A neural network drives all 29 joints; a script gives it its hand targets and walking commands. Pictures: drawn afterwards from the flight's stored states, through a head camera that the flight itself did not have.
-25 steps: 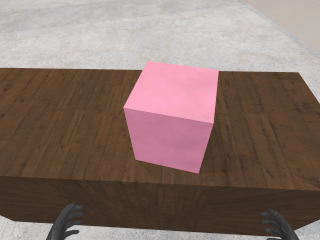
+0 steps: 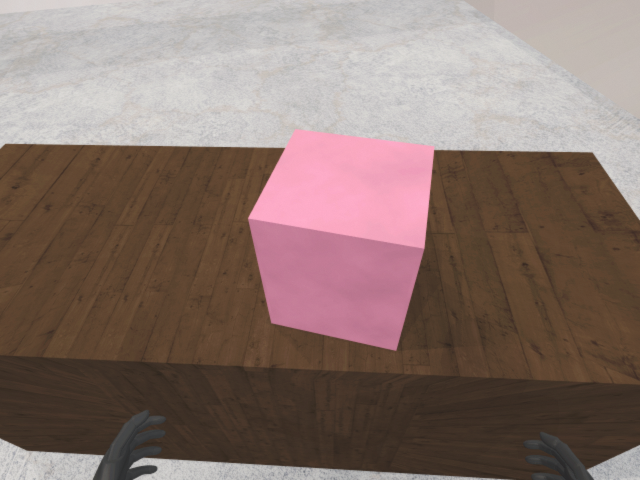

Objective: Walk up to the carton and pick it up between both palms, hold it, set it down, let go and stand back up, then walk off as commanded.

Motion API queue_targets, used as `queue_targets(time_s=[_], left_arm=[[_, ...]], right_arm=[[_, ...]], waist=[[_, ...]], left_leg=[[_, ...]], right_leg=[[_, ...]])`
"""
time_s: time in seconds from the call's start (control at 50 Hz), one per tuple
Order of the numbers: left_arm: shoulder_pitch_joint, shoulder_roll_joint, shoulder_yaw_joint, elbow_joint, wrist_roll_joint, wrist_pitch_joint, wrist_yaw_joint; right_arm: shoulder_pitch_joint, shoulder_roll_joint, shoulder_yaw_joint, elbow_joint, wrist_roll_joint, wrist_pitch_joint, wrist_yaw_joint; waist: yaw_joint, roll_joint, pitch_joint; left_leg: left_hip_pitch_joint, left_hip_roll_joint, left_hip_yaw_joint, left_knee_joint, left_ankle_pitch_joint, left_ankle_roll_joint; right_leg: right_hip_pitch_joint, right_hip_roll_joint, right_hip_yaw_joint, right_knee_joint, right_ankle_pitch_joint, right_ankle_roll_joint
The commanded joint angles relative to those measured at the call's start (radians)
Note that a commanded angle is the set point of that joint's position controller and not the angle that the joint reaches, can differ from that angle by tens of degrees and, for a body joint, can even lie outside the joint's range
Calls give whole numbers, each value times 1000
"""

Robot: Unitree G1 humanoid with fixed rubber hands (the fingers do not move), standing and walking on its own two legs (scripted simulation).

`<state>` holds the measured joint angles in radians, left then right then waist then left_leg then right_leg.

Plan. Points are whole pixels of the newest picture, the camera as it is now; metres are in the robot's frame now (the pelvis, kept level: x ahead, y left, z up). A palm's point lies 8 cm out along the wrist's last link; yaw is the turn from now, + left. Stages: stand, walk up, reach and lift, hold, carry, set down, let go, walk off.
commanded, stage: stand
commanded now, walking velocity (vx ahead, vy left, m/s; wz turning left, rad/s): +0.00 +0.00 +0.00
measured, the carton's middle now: (346, 241) +0.46 -0.03 +0.02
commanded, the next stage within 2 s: walk off in 0.74 s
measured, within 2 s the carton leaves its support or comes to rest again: neither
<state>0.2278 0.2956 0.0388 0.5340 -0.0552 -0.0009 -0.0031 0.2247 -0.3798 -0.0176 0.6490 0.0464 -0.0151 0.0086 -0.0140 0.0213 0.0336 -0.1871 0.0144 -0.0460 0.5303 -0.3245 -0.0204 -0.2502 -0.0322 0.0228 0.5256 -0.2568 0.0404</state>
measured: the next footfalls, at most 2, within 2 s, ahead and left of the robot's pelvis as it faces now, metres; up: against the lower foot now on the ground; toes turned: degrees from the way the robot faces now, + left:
left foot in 1.60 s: -0.14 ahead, +0.09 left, +0.00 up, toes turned -6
right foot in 1.92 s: -0.28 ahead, -0.13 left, +0.00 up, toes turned +5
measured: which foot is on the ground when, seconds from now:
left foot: down 0.00-1.00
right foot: down 0.00-1.00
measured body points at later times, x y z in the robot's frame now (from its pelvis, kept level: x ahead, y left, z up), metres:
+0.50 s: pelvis -0.01 +0.00 +0.00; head -0.02 -0.01 +0.45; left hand +0.15 +0.27 -0.07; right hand +0.12 -0.30 -0.09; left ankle -0.02 +0.14 -0.73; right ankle +0.02 -0.14 -0.73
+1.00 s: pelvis -0.03 +0.00 +0.00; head -0.03 -0.01 +0.45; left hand +0.13 +0.27 -0.07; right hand +0.10 -0.30 -0.10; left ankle -0.02 +0.14 -0.73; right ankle +0.02 -0.14 -0.73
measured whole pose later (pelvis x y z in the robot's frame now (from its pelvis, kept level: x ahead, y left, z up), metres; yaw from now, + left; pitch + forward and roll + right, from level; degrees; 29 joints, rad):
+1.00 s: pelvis -0.03 +0.00 +0.00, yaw +0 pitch -4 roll +0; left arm 0.23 0.31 0.04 0.59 -0.06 -0.01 0.00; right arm 0.23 -0.38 -0.02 0.70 0.05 -0.01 0.01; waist -0.01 0.02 0.05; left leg -0.19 0.01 -0.05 0.56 -0.30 -0.02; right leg -0.25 -0.03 0.02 0.55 -0.23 0.03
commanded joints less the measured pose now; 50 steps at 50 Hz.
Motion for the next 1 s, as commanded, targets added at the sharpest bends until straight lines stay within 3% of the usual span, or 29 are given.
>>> queue_targets(time_s=[0.0,0.04,0.06,0.1,0.12,0.16,0.18,0.2,0.24,0.38,0.42,0.48,0.5,0.52,0.56,0.6,0.66,0.68,0.7,0.72,0.74,0.76,0.82,0.84,0.88,0.9,0.92,0.94,0.98], left_arm=[[-41,247,70,41,86,-52,4],[-63,240,72,45,82,-47,3],[-41,236,74,42,72,-52,1],[-61,229,57,45,80,-51,4],[-40,251,70,45,77,-49,5],[-61,238,58,43,89,-46,7],[-32,250,68,45,83,-47,6],[-72,272,70,57,93,-44,11],[-65,262,58,38,85,-53,6],[-70,254,69,59,94,-52,-1],[-35,260,66,62,91,-57,2],[-35,259,62,68,85,-64,1],[-82,250,63,70,80,-60,5],[-81,259,76,63,80,-57,-2],[-43,260,72,83,75,-55,-6],[-52,264,73,100,85,-54,8],[-60,251,56,89,73,-54,9],[-67,283,76,80,81,-57,5],[-51,245,53,82,74,-48,10],[-88,236,47,83,87,-57,11],[-67,272,68,87,97,-59,11],[-65,283,74,87,79,-49,16],[-43,254,60,83,81,-49,11],[-55,266,63,100,83,-54,9],[-31,262,60,100,77,-59,4],[-24,269,61,106,81,-51,4],[-6,324,89,77,74,-22,8],[14,305,85,62,75,-16,12],[-10,320,103,56,76,-2,15]], right_arm=[[-63,-189,-68,-1,-78,-32,4],[-13,-191,-72,6,-82,-39,4],[-2,-211,-71,20,-73,-39,0],[-49,-190,-80,16,-69,-34,3],[-49,-186,-75,11,-80,-32,-1],[-32,-180,-63,5,-83,-32,4],[-63,-178,-68,11,-81,-32,9],[-4,-190,-67,25,-81,-28,-3],[-41,-187,-64,5,-89,-31,-1],[-33,-175,-67,29,-89,-30,12],[-43,-201,-79,40,-84,-32,16],[-14,-204,-78,48,-83,-32,1],[-23,-155,-57,40,-84,-44,14],[-34,-199,-65,43,-85,-44,13],[-33,-215,-76,38,-75,-33,4],[-25,-194,-80,50,-75,-32,5],[-36,-196,-61,49,-76,-38,6],[-38,-179,-57,43,-71,-39,9],[-19,-210,-70,58,-73,-40,2],[-16,-172,-60,64,-71,-38,3],[-25,-178,-54,71,-81,-34,2],[4,-194,-68,79,-95,-32,0],[-30,-235,-80,82,-75,-26,7],[-41,-190,-63,64,-79,-26,2],[-25,-213,-71,71,-80,-34,1],[-43,-189,-60,70,-80,-31,5],[19,-212,-90,10,-79,-3,-16],[35,-200,-88,7,-76,4,-19],[68,-216,-107,9,-69,15,-20]], waist=[[6,-15,-153],[-8,5,-192],[24,-22,-213],[15,-60,-164],[13,-4,-157],[1,7,-119],[41,-44,-139],[6,-94,-150],[12,-30,-100],[-9,-35,-71],[14,-35,-83],[13,-51,-78],[-18,-70,-94],[13,-60,-94],[20,-22,-127],[5,-61,-85],[19,26,-118],[23,-61,-141],[4,-72,-61],[-16,-38,-87],[6,-45,-127],[-6,-73,-112],[33,-12,-90],[-1,-16,-74],[13,-28,-78],[38,-73,-104],[32,-128,9],[31,-32,20],[10,-96,17]], left_leg=[[34,84,-42,-78,357,75],[96,101,-25,-62,437,58],[91,97,-47,-58,422,56],[40,101,-46,-78,379,65],[34,83,-33,-81,363,67],[8,82,-37,-71,377,66],[17,87,-31,-62,337,66],[17,90,-33,-93,308,63],[-20,79,-36,-100,201,65],[-24,70,-47,-115,89,60],[-37,83,-54,-108,107,72],[-60,66,-41,-94,142,72],[-36,74,-41,-98,156,70],[-40,75,-52,-100,170,67],[-2,80,-49,-94,215,65],[-32,80,-45,-107,213,68],[-12,72,-38,-108,212,56],[-16,84,-58,-99,240,61],[-35,80,-58,-101,185,63],[-10,82,-52,-96,200,62],[8,81,-44,-84,238,58],[-3,78,-28,-93,269,60],[-9,83,-48,-114,201,63],[-44,75,-54,-125,151,65],[-43,79,-46,-97,178,62],[-21,81,-44,-86,198,66],[-82,53,-57,62,420,83],[-96,31,-27,92,449,80],[-52,43,-52,96,406,112]], right_leg=[[114,-67,24,-41,312,-85],[102,-67,16,-14,347,-98],[102,-64,8,-10,300,-86],[104,-68,6,-26,314,-94],[123,-75,36,-32,320,-100],[116,-69,33,-28,335,-101],[106,-71,26,-29,288,-103],[124,-78,41,-40,300,-105],[86,-69,52,-57,213,-102],[33,-71,56,-81,122,-89],[43,-61,33,-89,96,-78],[74,-76,50,-65,165,-85],[72,-70,59,-41,195,-98],[77,-66,49,-65,177,-84],[83,-75,47,-61,223,-86],[100,-82,40,-66,235,-85],[103,-82,55,-52,198,-90],[112,-72,43,-47,191,-93],[67,-67,57,-71,208,-86],[54,-87,74,-67,218,-95],[107,-76,43,-59,257,-93],[101,-76,35,-39,299,-87],[76,-72,34,-82,134,-85],[81,-68,41,-70,143,-82],[75,-88,56,-82,193,-82],[82,-86,42,-69,189,-93],[-21,-93,70,3,439,-135],[-22,-116,76,41,575,-160],[-83,-67,62,99,468,-183]])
